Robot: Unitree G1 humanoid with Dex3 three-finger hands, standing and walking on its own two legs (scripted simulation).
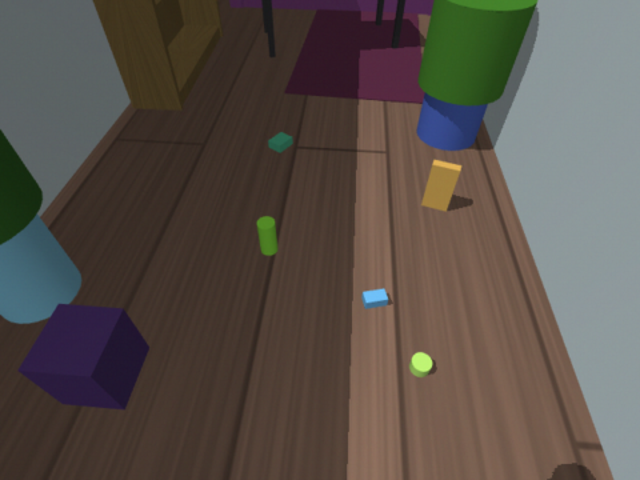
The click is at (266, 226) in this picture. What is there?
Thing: squat round
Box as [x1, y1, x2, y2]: [257, 216, 277, 255]
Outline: 264,216 258,219 257,228 261,251 264,254 269,255 273,254 277,250 274,220 271,217
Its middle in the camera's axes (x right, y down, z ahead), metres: -0.21 -0.03 +1.60
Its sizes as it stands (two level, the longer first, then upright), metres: 0.072 0.072 0.159
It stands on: the floor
